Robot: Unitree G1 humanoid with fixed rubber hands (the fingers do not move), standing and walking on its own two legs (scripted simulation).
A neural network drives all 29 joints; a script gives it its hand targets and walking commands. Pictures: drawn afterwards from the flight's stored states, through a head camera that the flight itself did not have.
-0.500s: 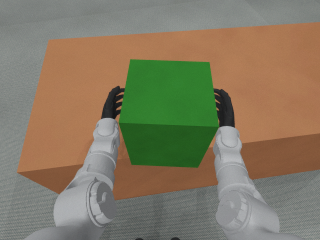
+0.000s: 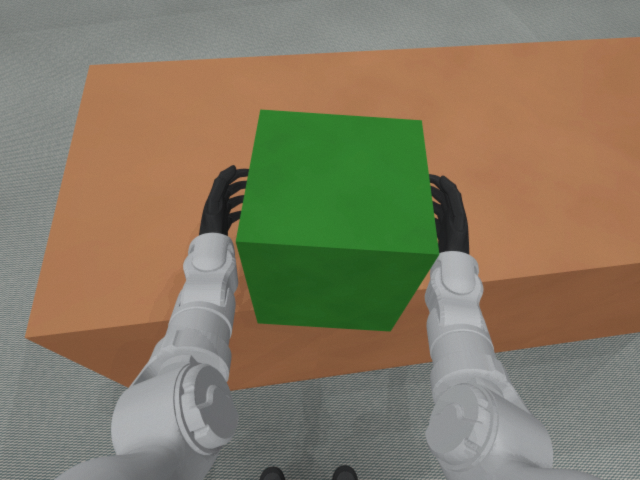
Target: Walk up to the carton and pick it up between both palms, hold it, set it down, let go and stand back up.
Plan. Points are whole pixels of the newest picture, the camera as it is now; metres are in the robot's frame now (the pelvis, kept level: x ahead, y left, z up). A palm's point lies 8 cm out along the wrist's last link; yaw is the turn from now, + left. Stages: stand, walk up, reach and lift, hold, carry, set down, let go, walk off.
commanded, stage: set down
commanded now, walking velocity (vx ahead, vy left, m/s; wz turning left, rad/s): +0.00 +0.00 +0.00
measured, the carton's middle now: (331, 231) +0.44 -0.03 -0.02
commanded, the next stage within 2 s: none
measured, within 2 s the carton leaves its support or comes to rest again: neither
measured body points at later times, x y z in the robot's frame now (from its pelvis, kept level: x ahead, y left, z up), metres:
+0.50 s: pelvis +0.00 +0.00 +0.00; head +0.09 +0.01 +0.44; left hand +0.43 +0.13 +0.02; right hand +0.40 -0.17 +0.03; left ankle +0.01 +0.09 -0.75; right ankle +0.01 -0.09 -0.75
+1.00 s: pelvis +0.00 +0.00 -0.02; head +0.08 +0.00 +0.42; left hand +0.46 +0.16 +0.02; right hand +0.43 -0.20 +0.01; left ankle +0.01 +0.09 -0.75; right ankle +0.01 -0.09 -0.75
